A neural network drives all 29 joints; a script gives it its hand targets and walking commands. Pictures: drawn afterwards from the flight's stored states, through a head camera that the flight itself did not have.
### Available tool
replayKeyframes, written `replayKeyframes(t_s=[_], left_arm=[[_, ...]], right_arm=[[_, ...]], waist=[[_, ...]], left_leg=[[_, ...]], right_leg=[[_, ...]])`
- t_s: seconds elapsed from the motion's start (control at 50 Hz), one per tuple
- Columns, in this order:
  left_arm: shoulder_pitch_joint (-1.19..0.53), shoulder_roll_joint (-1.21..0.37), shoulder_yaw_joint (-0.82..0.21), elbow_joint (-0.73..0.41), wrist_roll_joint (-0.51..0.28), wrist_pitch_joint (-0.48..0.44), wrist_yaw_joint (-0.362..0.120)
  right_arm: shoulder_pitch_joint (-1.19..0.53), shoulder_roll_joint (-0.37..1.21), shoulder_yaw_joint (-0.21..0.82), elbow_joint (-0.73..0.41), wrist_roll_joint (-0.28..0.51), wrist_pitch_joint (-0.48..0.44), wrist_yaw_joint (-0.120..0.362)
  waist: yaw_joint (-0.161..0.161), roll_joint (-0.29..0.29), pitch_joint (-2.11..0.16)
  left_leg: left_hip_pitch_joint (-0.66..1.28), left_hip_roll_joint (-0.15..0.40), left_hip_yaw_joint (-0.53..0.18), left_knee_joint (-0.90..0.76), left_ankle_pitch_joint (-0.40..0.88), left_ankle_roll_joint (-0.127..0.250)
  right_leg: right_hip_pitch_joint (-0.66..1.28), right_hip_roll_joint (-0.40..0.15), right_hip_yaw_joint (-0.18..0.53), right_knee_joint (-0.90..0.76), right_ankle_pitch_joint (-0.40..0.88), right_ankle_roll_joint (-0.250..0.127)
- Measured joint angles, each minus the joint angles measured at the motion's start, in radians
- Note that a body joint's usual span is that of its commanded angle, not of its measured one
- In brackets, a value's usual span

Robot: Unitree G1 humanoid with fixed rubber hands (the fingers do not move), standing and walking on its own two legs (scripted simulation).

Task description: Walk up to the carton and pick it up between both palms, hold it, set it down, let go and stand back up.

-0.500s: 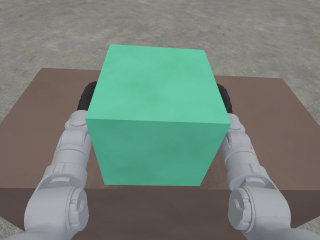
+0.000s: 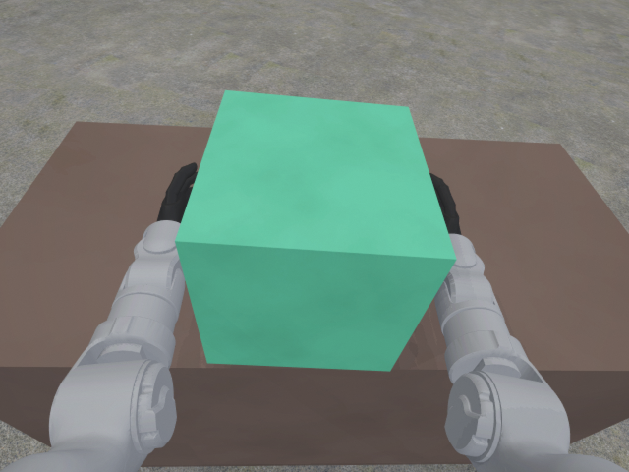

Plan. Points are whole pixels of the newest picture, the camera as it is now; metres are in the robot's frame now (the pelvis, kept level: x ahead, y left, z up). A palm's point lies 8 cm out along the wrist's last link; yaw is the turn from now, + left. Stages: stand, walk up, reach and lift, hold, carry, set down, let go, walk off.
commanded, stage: set down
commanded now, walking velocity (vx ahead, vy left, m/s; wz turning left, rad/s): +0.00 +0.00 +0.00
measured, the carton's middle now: (309, 233) +0.42 -0.01 +0.07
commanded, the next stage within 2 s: none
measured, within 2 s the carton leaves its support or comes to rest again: rests again in 0.46 s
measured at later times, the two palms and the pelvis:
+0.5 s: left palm (183, 234) +0.42 +0.16 +0.08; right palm (442, 250) +0.38 -0.19 +0.08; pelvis +0.00 +0.00 +0.00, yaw +0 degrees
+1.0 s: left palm (181, 243) +0.41 +0.16 +0.06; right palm (439, 250) +0.38 -0.19 +0.08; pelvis -0.01 +0.00 +0.00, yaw -1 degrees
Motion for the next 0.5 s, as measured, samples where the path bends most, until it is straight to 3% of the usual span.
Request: replayKeyframes(t_s=[0.5], left_arm=[[0.011, -0.01, 0.004, 0.088, 0.006, -0.12, -0.002]], right_arm=[[0.056, 0.012, -0.013, -0.016, -0.047, -0.069, 0.003]], waist=[[0.001, 0.017, -0.01]], left_leg=[[-0.039, -0.005, 0.009, -0.01, 0.012, 0.005]], right_leg=[[-0.048, -0.005, 0.008, 0.004, 0.007, 0.005]])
